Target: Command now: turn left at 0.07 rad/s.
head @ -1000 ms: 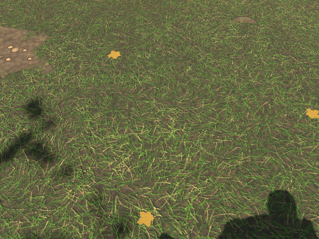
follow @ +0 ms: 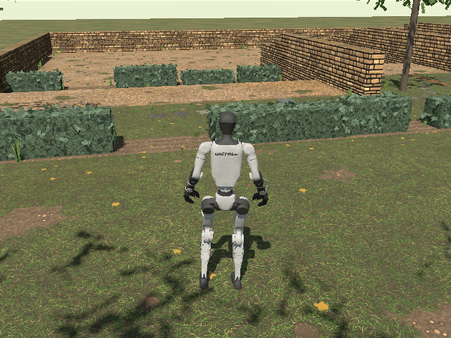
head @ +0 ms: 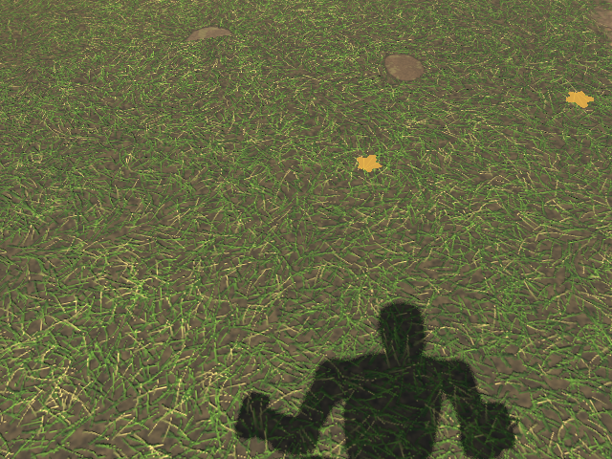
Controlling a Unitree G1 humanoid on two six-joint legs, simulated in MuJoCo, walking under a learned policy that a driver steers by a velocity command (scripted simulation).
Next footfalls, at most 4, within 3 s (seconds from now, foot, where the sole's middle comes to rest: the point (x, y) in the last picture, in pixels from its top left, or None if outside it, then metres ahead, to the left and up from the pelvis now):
0.04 left None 0.04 0.15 -0.78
0.56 left None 0.01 0.18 -0.78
1.06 right None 0.25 0.03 -0.78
1.52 left None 0.46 0.34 -0.78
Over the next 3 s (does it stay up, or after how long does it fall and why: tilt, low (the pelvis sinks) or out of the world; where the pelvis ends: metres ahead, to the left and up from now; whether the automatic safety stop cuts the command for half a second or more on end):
stays up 0.77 0.24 0.00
